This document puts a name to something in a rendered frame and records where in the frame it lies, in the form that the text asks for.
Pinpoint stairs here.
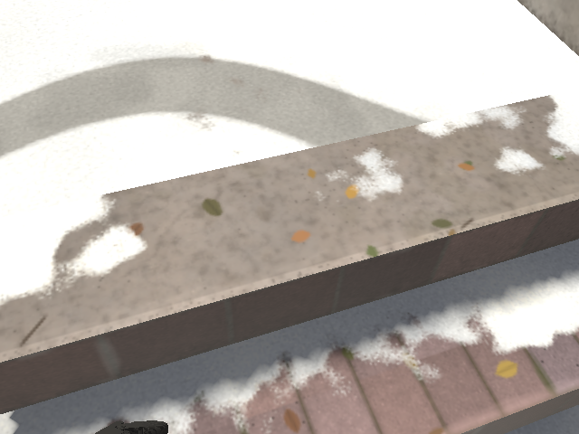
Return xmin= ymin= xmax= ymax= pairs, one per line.
xmin=0 ymin=199 xmax=579 ymax=434

